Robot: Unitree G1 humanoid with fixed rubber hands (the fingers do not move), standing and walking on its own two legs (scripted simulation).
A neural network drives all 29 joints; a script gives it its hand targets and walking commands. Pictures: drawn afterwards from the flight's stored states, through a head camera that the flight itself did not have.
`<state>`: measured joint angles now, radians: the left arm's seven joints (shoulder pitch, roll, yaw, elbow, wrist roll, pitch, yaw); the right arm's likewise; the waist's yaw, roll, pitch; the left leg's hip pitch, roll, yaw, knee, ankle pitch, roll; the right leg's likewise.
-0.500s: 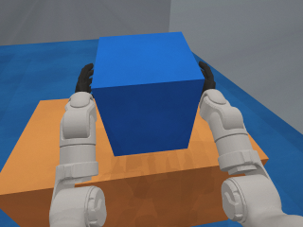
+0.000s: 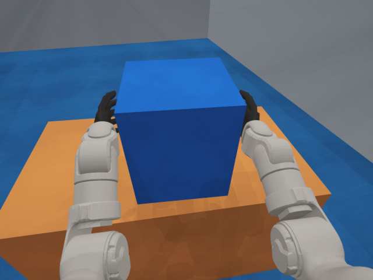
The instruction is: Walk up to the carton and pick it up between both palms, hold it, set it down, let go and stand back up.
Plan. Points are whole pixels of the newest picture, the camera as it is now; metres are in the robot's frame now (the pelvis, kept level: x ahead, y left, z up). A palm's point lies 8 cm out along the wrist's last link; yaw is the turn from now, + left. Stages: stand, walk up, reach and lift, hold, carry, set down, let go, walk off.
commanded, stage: hold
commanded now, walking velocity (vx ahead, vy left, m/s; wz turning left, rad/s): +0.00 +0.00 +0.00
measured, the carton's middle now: (178, 130) +0.40 +0.02 +0.17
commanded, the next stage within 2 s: none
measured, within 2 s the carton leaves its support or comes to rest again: neither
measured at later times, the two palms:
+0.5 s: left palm (103, 116) +0.36 +0.17 +0.23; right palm (254, 113) +0.37 -0.13 +0.23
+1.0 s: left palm (105, 129) +0.36 +0.17 +0.20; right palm (249, 127) +0.37 -0.13 +0.19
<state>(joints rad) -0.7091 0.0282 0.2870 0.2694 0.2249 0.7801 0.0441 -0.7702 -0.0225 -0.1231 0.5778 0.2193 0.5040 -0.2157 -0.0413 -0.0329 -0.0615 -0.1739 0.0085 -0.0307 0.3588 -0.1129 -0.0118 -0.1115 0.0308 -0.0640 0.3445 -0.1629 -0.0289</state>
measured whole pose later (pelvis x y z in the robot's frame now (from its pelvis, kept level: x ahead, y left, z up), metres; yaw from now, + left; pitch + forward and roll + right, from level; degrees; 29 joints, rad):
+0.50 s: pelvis +0.00 +0.00 +0.00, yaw +0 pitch -4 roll -1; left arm -0.71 0.03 0.26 0.17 0.22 0.75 0.05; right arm -0.76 -0.04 -0.12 0.45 0.23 0.49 -0.22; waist -0.04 -0.03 -0.07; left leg -0.17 0.01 -0.03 0.36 -0.11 -0.01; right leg -0.11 0.03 -0.06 0.34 -0.16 -0.03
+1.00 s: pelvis +0.00 +0.00 +0.00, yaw +0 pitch -4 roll -1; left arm -0.70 0.02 0.30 0.27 0.23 0.79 0.04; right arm -0.76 -0.02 -0.12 0.57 0.22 0.51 -0.22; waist -0.04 -0.03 -0.06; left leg -0.17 0.01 -0.03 0.36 -0.11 -0.01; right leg -0.11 0.03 -0.06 0.34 -0.16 -0.03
